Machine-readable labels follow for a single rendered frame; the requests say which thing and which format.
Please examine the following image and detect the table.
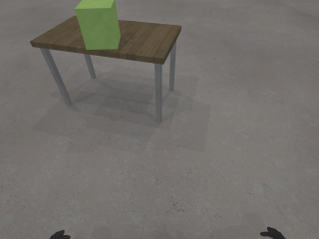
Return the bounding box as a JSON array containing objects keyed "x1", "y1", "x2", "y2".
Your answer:
[{"x1": 30, "y1": 16, "x2": 181, "y2": 123}]

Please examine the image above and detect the robot right hand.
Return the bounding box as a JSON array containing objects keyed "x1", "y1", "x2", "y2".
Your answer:
[{"x1": 260, "y1": 227, "x2": 286, "y2": 239}]

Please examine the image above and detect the carton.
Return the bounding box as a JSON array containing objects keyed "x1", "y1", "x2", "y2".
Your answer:
[{"x1": 75, "y1": 0, "x2": 121, "y2": 50}]

